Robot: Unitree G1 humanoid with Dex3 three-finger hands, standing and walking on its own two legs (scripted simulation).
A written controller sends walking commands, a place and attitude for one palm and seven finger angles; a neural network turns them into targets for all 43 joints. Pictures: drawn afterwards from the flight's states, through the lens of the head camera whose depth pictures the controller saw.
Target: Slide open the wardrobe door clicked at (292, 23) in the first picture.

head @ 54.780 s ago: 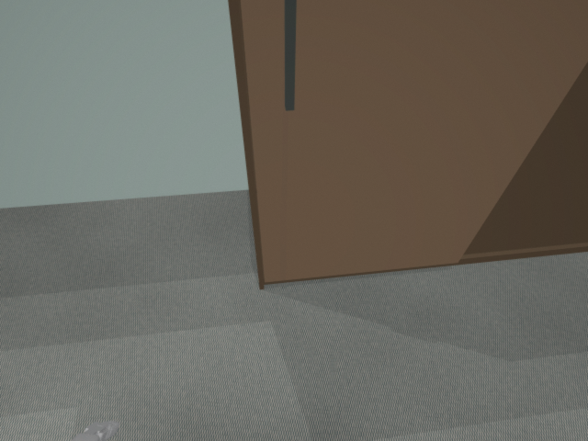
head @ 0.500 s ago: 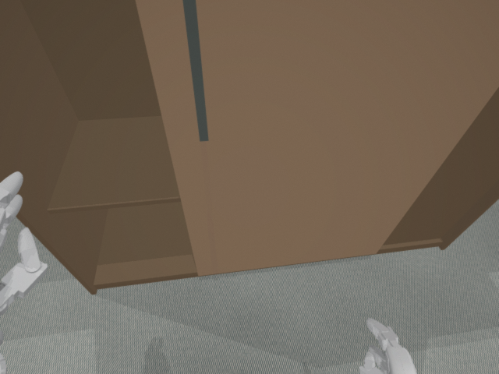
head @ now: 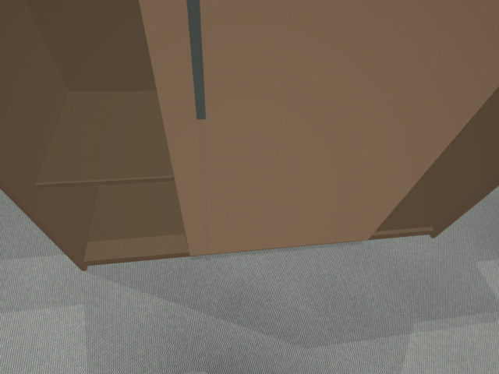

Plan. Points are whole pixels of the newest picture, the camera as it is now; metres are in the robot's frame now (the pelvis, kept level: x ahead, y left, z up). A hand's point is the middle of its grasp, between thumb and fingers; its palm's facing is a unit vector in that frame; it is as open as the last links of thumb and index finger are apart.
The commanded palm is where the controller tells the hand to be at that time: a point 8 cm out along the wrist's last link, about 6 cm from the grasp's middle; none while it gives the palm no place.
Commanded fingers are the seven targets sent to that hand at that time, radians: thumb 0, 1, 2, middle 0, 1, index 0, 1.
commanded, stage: let the arm hang, fingers relaxed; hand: left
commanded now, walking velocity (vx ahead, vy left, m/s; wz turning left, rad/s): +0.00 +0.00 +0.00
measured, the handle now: (195, 38) +0.58 +0.14 +0.21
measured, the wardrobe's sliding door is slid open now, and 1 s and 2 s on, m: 0.42 0.42 0.42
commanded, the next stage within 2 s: look to check the result in 0.72 s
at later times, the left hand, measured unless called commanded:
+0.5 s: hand out of the picture +0.10 +0.25 -0.14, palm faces -0.01 -0.93 -0.36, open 7.4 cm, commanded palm none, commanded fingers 0.00 0.90 0.90 -0.20 -0.30 -0.20 -0.30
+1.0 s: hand out of the picture +0.11 +0.22 -0.15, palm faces -0.05 -0.95 -0.31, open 7.4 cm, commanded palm none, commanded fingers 0.00 0.90 0.90 -0.20 -0.30 -0.20 -0.30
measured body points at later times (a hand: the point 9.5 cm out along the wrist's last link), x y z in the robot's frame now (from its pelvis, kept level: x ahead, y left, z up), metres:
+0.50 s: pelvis +0.02 +0.00 +0.01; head +0.03 -0.02 +0.46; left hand +0.10 +0.30 -0.11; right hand +0.11 -0.28 -0.13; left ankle +0.04 +0.10 -0.74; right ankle -0.02 -0.10 -0.74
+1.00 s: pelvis +0.04 -0.02 +0.01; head +0.07 -0.02 +0.46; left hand +0.12 +0.27 -0.13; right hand +0.10 -0.31 -0.13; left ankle +0.04 +0.10 -0.74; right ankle -0.02 -0.10 -0.74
